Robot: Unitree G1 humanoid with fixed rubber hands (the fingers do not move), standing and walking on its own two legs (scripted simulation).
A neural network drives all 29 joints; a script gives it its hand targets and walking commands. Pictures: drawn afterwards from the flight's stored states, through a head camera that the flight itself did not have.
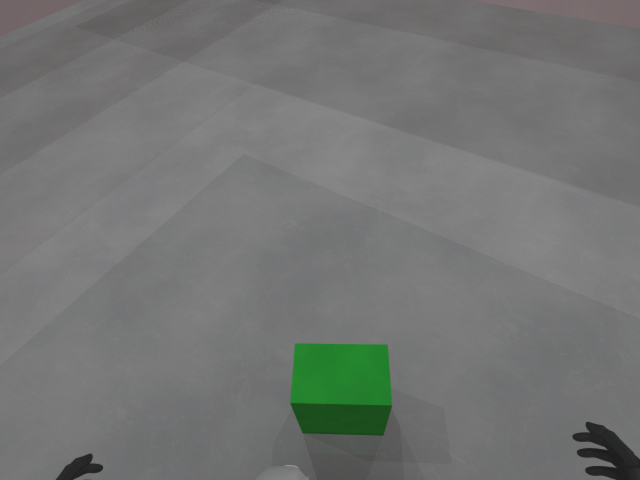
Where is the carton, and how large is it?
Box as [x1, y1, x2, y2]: [290, 343, 391, 435]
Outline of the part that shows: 295,343 290,403 302,432 382,435 391,407 387,345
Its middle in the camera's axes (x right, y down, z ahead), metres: +0.06 +0.40 +1.05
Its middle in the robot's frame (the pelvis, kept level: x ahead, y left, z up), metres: +0.41 +0.02 -0.60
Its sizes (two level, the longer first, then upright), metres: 0.232 0.145 0.297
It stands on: the floor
